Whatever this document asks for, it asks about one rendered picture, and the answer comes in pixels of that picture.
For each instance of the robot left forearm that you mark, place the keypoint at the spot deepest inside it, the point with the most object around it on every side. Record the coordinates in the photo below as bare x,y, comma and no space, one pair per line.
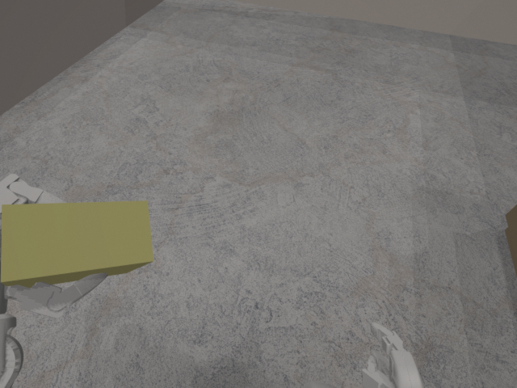
11,352

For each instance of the left robot hand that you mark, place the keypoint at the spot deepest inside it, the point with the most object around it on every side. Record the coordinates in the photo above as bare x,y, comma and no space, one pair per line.
41,298

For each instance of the right robot hand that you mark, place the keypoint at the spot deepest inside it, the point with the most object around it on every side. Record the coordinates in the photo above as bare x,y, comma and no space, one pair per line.
399,371

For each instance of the sponge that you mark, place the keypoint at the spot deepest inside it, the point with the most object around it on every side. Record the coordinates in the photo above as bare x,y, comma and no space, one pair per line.
63,242

